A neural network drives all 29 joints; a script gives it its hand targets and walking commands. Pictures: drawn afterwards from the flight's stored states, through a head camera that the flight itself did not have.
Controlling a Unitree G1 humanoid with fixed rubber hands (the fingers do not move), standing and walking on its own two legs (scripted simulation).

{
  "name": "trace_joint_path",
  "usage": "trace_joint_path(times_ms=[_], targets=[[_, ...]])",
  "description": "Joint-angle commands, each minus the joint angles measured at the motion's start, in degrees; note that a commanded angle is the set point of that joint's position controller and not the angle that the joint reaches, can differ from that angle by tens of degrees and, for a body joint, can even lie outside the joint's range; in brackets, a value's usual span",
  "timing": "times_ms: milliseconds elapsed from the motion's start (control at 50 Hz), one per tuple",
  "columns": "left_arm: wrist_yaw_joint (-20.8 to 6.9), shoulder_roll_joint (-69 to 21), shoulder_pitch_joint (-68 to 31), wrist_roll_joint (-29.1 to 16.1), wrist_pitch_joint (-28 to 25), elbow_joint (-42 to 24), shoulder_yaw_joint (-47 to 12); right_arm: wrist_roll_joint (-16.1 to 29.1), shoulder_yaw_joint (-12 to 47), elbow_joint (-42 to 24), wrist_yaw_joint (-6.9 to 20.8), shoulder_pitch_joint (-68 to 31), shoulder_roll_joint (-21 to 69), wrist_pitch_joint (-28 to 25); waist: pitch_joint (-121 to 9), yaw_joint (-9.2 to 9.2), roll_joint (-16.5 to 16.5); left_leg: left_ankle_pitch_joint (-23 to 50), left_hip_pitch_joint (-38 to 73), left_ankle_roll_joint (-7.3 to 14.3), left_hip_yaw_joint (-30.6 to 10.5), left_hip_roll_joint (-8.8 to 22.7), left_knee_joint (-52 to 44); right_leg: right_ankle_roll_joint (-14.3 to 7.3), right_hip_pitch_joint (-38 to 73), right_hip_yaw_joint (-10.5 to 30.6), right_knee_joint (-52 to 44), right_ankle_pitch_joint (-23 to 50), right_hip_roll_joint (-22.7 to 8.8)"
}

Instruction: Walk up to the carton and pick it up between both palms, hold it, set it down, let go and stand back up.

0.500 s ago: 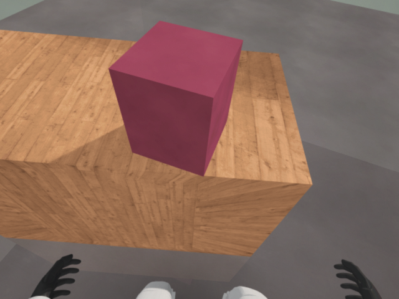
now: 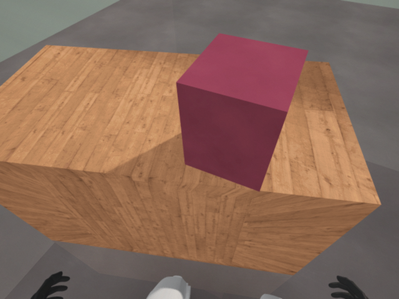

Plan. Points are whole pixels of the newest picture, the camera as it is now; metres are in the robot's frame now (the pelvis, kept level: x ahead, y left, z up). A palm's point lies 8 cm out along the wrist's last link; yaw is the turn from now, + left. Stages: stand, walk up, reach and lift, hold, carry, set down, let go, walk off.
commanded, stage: walk up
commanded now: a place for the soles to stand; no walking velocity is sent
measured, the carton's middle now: (239, 113) +0.49 -0.06 +0.09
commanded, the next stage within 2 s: reach and lift in 1.72 s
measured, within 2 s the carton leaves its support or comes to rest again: neither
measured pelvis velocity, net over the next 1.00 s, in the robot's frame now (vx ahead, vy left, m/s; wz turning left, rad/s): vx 0.04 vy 0.01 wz -0.02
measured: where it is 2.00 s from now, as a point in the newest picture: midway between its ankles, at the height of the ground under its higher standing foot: outside the picture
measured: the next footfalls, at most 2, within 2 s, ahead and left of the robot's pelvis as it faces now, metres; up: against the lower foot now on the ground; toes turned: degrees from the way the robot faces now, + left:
right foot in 0.28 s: +0.08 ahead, -0.12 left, +0.00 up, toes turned -11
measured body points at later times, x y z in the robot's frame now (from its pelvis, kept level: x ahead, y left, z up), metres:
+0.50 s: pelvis +0.03 +0.01 +0.01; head +0.05 +0.01 +0.46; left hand +0.15 +0.32 -0.07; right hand +0.19 -0.30 -0.06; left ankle +0.06 +0.12 -0.69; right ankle +0.04 -0.11 -0.69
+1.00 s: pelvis +0.04 +0.01 +0.02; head +0.05 +0.01 +0.47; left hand +0.15 +0.33 -0.06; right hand +0.18 -0.31 -0.06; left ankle +0.06 +0.12 -0.69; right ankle +0.04 -0.11 -0.69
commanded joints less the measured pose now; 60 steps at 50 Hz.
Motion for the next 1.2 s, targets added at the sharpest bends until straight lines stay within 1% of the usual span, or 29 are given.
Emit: trace_joint_path(times_ms=[0, 40, 80, 120, 160, 180, 200, 240, 260, 280, 300, 320, 340, 360, 380, 400, 420, 440, 480, 500, 560, 620, 720, 880, 1000, 1020, 1080, 1120, 1180], targets=[[-1.28, 14.66, -8.17, -1.90, -0.21, -7.56, 3.20, 0.38, -8.31, -3.25, -2.47, 2.79, -18.64, -4.19, -1.67, -4.27, 0.91, -2.05, 8.93, 15.53, -39.33, 14.48, -33.37, -2.28, -21.16, 12.26, 15.40, -10.24, 5.19], [-1.73, 12.88, -5.15, -1.15, -0.12, -4.94, 2.56, 0.37, -7.09, -3.47, -3.56, 1.04, -15.90, -5.00, -3.35, -1.97, 0.99, 4.79, 10.88, 12.24, -29.97, 11.58, -28.89, -3.78, -20.20, 15.08, 13.71, -5.76, 3.56], [-1.80, 12.48, -3.38, -0.75, -0.08, -2.81, 2.41, 1.11, -6.01, -3.76, -4.07, -1.26, -13.96, -5.03, -3.82, -1.45, 3.90, 10.53, 7.55, 10.28, -24.73, 11.02, -27.62, -3.30, -15.56, 14.10, 9.72, -5.52, 3.33], [-1.89, 12.49, -3.32, -0.93, 0.19, -2.27, 2.24, 1.14, -5.25, -3.66, -4.52, -2.01, -13.30, -5.25, -4.03, -1.09, 3.82, 15.61, 6.81, 10.43, -26.59, 12.02, -26.79, -2.74, -14.45, 14.35, 6.93, -5.56, 3.96], [-1.88, 12.52, -2.55, -0.74, 0.57, -1.84, 2.34, 1.29, -5.12, -3.79, -4.97, -3.49, -14.17, -5.32, -3.62, -0.46, 4.81, 13.70, 4.30, 11.55, -27.82, 13.51, -27.39, -2.63, -12.17, 14.68, 4.21, -4.54, 3.53], [-1.90, 13.16, -2.80, -0.52, 0.67, -1.71, 2.28, 1.48, -5.16, -3.63, -5.07, -3.67, -14.38, -5.29, -3.80, -0.73, 4.79, 12.23, 2.73, 10.95, -28.13, 13.90, -27.78, -2.73, -10.89, 14.44, 3.64, -3.15, 3.72], [-1.98, 13.31, -3.09, -0.75, 0.73, -1.32, 2.42, 1.36, -5.08, -3.57, -5.21, -5.13, -14.56, -5.23, -2.52, -0.18, 3.66, 12.99, 2.05, 10.76, -27.24, 13.43, -27.44, -2.86, -10.44, 14.47, 1.59, -2.87, 4.03], [-2.00, 13.30, -1.58, -0.68, 0.04, -0.71, 2.16, 2.03, -4.69, -3.27, -5.03, -7.13, -14.45, -5.02, -3.64, 1.37, 3.27, 10.57, -2.34, 8.89, -22.22, 11.07, -24.11, -4.20, -2.17, 13.88, -10.35, 5.47, 4.00], [-2.00, 14.16, -1.12, -0.15, -0.45, -0.20, 2.15, 2.42, -4.04, -3.34, -4.56, -8.51, -13.21, -5.13, -4.62, 2.32, 0.09, 8.05, -6.69, 5.69, -17.14, 8.66, -21.27, -5.20, 4.00, 16.86, -18.66, 11.26, 1.46], [-2.15, 15.78, -2.79, 0.26, -1.13, -0.66, 2.49, 2.99, -2.89, -2.91, -3.90, -7.49, -10.17, -5.36, -6.77, 1.56, -6.55, 5.67, -6.33, 1.30, -9.10, 3.54, -16.44, -6.53, 5.48, 23.46, -26.11, 7.40, -5.30], [-2.36, 16.67, -6.03, -0.03, -1.53, -1.32, 2.72, 3.24, -3.52, -1.25, -3.72, -4.91, -11.10, -5.06, -8.01, -0.18, -7.52, 1.48, 3.21, -0.29, -2.30, -1.68, -9.65, -10.62, -2.59, 27.50, -28.74, 3.71, -12.25], [-2.68, 16.00, -7.98, -0.18, -1.57, -1.52, 2.43, 3.19, -4.26, -0.38, -3.69, -4.16, -12.25, -4.65, -5.09, -1.60, -6.46, 0.09, 8.45, 0.76, -1.70, -1.07, -10.37, -11.50, -8.93, 24.18, -27.71, 2.65, -12.18], [-3.00, 15.31, -9.80, -0.38, -1.58, -1.70, 1.84, 3.25, -4.19, -0.36, -3.36, -4.17, -12.38, -4.68, -4.58, -2.31, -6.48, 3.58, 12.50, 1.76, -2.76, -0.08, -14.30, -9.84, -12.28, 20.01, -26.14, 2.32, -9.78], [-3.10, 15.14, -9.42, -0.57, -1.49, -1.20, 1.15, 2.82, -4.39, -0.20, -3.21, -5.29, -13.06, -5.00, -3.77, -2.41, -5.51, 9.29, 12.51, 2.53, -6.12, 1.93, -18.84, -6.59, -11.91, 16.49, -22.79, 5.69, -6.49], [-3.21, 14.69, -8.42, -1.09, -1.43, -0.86, 0.90, 2.44, -4.51, -0.91, -3.26, -7.64, -14.75, -5.42, -4.49, -1.21, -2.89, 13.30, 9.16, 3.79, -11.98, 5.67, -22.57, -3.76, -8.80, 13.07, -18.19, 8.95, -2.70], [-3.28, 14.07, -6.47, -1.49, -1.15, -0.37, 1.11, 2.38, -4.41, -0.94, -3.30, -9.00, -15.09, -5.83, -7.43, 0.55, -1.59, 13.04, 4.95, 5.47, -16.94, 8.78, -24.58, -2.47, -2.63, 11.71, -14.81, 9.66, 0.65], [-3.09, 14.31, -5.60, -1.35, -1.06, 0.18, 1.28, 2.58, -3.75, -0.52, -3.22, -9.79, -14.01, -6.07, -6.77, 1.67, -3.83, 13.34, 0.75, 6.03, -16.43, 8.55, -23.81, -2.66, 2.12, 13.03, -16.25, 11.98, 0.74], [-2.98, 14.72, -6.18, -1.38, -1.09, 0.23, 1.48, 2.90, -3.13, -0.20, -3.29, -9.88, -12.91, -6.23, -7.23, 1.65, -4.42, 13.87, -0.25, 4.30, -12.41, 6.37, -22.30, -3.33, 4.08, 14.47, -19.10, 12.79, -1.07], [-2.85, 15.57, -7.88, -1.16, -1.44, 0.34, 1.46, 3.23, -2.83, 1.23, -3.16, -9.09, -11.61, -5.86, -7.23, 0.03, -4.96, 15.57, 5.88, 1.57, -6.13, 2.60, -19.77, -4.81, 0.58, 16.26, -22.57, 14.38, -4.92], [-2.89, 15.71, -7.86, -1.28, -1.49, 0.53, 1.46, 3.35, -3.04, 1.72, -3.19, -8.96, -12.32, -5.62, -7.69, -0.34, -4.68, 17.72, 9.24, 1.97, -5.86, 2.66, -20.17, -5.29, -1.39, 15.41, -22.04, 16.21, -5.14], [-2.81, 14.32, -8.24, -1.27, -1.53, 1.43, 0.92, 2.95, -3.27, 2.41, -2.99, -10.57, -12.74, -5.54, -9.53, 0.37, -5.17, 22.47, 10.00, 2.99, -7.54, 4.58, -20.69, -4.06, 0.62, 12.44, -20.43, 20.25, -3.06], [-2.74, 14.44, -8.57, -1.49, -1.12, 2.11, 1.24, 3.34, -2.79, 3.51, -3.11, -11.09, -12.25, -5.58, -8.99, 0.76, -3.99, 21.20, 8.23, 2.87, -7.64, 4.69, -21.83, -3.85, 2.43, 12.51, -20.63, 19.15, -2.95], [-2.82, 13.89, -9.25, -1.37, -0.92, 3.46, 1.00, 3.21, -2.83, 5.38, -3.00, -11.86, -12.65, -5.41, -7.98, 1.03, -5.13, 21.33, 8.71, 3.01, -7.66, 4.94, -23.33, -3.89, 2.22, 12.02, -21.42, 18.86, -2.52], [-2.92, 13.97, -11.24, -1.40, -0.57, 5.70, 1.07, 3.30, -2.50, 7.51, -2.83, -13.52, -11.76, -5.35, -7.06, 0.72, -3.98, 14.91, 7.21, 2.83, -8.39, 5.14, -27.20, -3.63, 3.37, 11.87, -23.97, 13.43, -1.75], [-3.02, 13.71, -11.12, -1.32, -0.58, 7.62, 0.75, 3.43, -2.40, 9.35, -2.79, -13.76, -11.51, -5.62, -7.84, 0.70, -4.07, 16.17, 8.17, 3.21, -8.26, 5.26, -28.26, -3.50, 4.26, 11.34, -24.46, 15.23, -1.17], [-3.60, 14.12, -11.45, -0.81, 0.35, 8.30, 1.42, 2.98, -2.97, 9.09, -3.67, -12.66, -13.96, -6.03, -7.08, 0.32, -6.29, 13.48, 7.53, 4.30, -10.82, 7.05, -27.67, -3.41, 3.24, 10.75, -21.04, 15.07, 0.33], [-3.82, 13.30, -10.70, -0.80, 1.22, 7.60, 1.64, 2.13, -3.28, 8.13, -4.59, -12.35, -15.18, -6.20, -5.46, 0.75, -3.45, 6.81, 4.20, 7.57, -16.70, 10.42, -30.17, -2.79, 1.94, 11.70, -17.31, 12.10, 2.04], [-3.81, 13.65, -10.75, -0.59, 1.17, 7.66, 1.74, 2.03, -3.29, 8.00, -4.66, -12.33, -14.82, -6.24, -4.58, 0.64, -2.74, 3.35, 2.84, 7.05, -16.66, 10.04, -30.39, -2.91, 1.90, 13.13, -18.75, 11.23, 1.81], [-3.93, 14.22, -11.11, -0.41, 0.71, 7.86, 1.94, 2.28, -3.32, 7.71, -4.40, -12.33, -13.95, -6.34, -4.37, 0.82, -4.79, 4.94, 1.63, 4.45, -12.05, 7.19, -29.02, -3.94, 4.00, 14.28, -22.95, 12.35, -0.14]])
